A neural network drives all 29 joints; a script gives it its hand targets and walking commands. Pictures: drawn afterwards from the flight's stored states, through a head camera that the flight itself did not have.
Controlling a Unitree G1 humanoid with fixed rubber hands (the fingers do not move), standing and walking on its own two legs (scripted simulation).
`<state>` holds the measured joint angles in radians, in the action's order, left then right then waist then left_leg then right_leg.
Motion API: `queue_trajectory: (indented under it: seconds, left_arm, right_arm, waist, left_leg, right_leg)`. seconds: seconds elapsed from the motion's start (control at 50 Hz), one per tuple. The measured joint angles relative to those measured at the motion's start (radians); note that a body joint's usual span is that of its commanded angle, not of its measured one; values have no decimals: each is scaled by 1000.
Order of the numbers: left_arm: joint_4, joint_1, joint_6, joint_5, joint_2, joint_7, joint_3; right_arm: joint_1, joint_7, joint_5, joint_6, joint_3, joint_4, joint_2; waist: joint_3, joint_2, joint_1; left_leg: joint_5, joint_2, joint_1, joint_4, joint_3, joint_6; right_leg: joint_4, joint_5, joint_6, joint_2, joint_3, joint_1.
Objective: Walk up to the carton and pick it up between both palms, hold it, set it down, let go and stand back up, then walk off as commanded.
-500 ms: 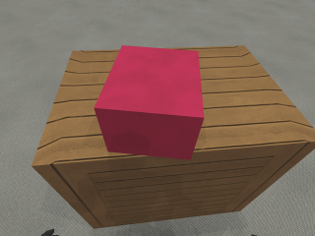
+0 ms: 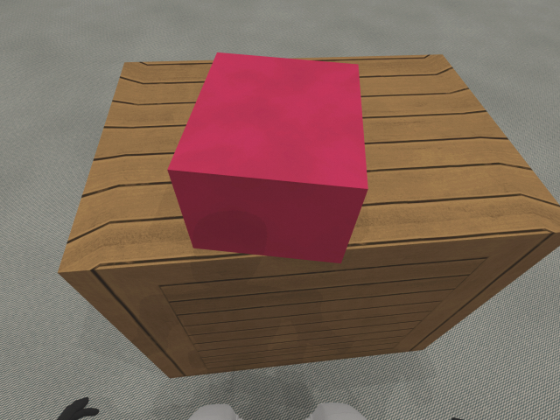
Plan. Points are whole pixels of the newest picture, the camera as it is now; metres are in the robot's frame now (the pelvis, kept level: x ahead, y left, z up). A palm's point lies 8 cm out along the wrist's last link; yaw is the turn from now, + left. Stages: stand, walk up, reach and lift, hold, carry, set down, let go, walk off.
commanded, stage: walk up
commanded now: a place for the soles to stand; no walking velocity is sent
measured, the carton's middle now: (277, 154) +0.49 +0.00 +0.09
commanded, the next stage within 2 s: none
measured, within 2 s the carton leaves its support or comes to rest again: neither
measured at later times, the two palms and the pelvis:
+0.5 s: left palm out of the picture +0.08 +0.33 -0.11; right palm out of the picture +0.07 -0.29 -0.11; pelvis -0.02 +0.01 +0.00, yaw +0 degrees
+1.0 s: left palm out of the picture +0.05 +0.33 -0.11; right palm out of the picture +0.07 -0.29 -0.11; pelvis -0.04 +0.01 -0.01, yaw +0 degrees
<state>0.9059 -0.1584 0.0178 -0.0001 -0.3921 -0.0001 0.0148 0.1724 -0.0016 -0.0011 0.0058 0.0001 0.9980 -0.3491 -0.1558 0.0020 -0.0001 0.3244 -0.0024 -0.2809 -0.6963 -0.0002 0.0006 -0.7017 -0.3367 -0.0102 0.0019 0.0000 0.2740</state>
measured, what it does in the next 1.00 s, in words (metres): steps on the spot: right foot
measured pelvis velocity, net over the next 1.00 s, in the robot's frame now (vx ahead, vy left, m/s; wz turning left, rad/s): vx -0.04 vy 0.01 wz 0.01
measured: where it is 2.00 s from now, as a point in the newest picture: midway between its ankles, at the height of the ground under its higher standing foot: outside the picture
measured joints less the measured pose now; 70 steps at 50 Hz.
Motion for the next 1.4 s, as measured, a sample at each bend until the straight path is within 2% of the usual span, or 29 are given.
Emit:
queue_trajectory:
  seconds: [0.32, 0.46, 0.56, 0.7, 0.74, 0.82, 0.94, 0.96, 1.04, 1.1, 1.4]
  left_arm:
    - [0, 16, -10, 0, 11, 0, 11]
    - [0, 28, -14, 0, -9, 0, 28]
    - [0, 29, -14, 0, -12, 0, 35]
    - [0, 31, -14, 0, -8, 0, 31]
    - [0, 35, -15, 0, -9, 0, 32]
    - [0, 37, -20, 0, -18, 0, 37]
    - [0, 37, -21, 0, -39, 0, 51]
    - [0, 37, -21, 0, -39, 0, 51]
    - [1, 18, -19, 0, -6, 0, 41]
    - [0, 11, -17, 0, 14, 0, 32]
    - [10, 16, -12, 0, 4, 0, 12]
  right_arm:
    - [-13, 0, 0, 3, 0, -44, -19]
    - [-15, 0, 0, -8, 0, -67, -20]
    - [-29, 0, 0, -7, 0, -97, -20]
    - [-29, 0, 0, 0, 0, -75, -29]
    - [-26, 0, 0, -2, 0, -64, -29]
    - [-27, 0, 0, -16, 0, -84, -29]
    - [-28, 0, 0, -28, 0, -133, -29]
    - [-30, 0, 0, -28, 0, -135, -29]
    - [-32, 0, 0, -22, 0, -118, -30]
    - [-32, 0, 0, -18, 0, -104, -30]
    - [-32, 1, 0, -36, 0, -49, -30]
  waist:
    - [-20, 5, 5]
    - [-26, 9, 7]
    - [-43, 9, 16]
    - [-32, 9, 2]
    - [-29, 9, -1]
    - [-25, 10, -1]
    - [-4, 10, 5]
    - [-8, 9, 7]
    - [-2, -7, 7]
    - [37, -11, 7]
    - [104, -7, 8]
  left_leg:
    - [5, -3, -3, -20, 0, 7]
    - [-3, -5, -17, -24, 0, 25]
    - [-6, -5, -20, -31, 0, 25]
    - [-4, -5, -41, -53, 0, 25]
    - [-8, -6, -44, -54, 0, 31]
    - [-10, -6, -62, -48, 0, 40]
    - [-32, -7, -137, -48, 0, 36]
    - [-36, -7, -143, -48, 0, 32]
    - [-47, -6, -124, -39, -3, 31]
    - [-3, -6, -108, -39, -3, 31]
    - [-45, -9, -93, -21, -3, 25]
  right_leg:
    - [0, 15, 0, 2, 0, 3]
    - [-10, -16, 0, 3, 0, 16]
    - [-7, 32, 3, 3, 0, 17]
    - [-7, 32, 3, 3, 0, 30]
    - [-10, 12, 3, 4, 0, 33]
    - [-75, -113, 3, 4, 0, 48]
    - [-62, -121, 3, 4, 1, 30]
    - [-33, -84, 4, 4, 0, 21]
    - [-31, -64, 10, 3, -3, 11]
    - [-31, -70, 10, 3, -3, 11]
    - [-30, -56, 10, 6, -3, 2]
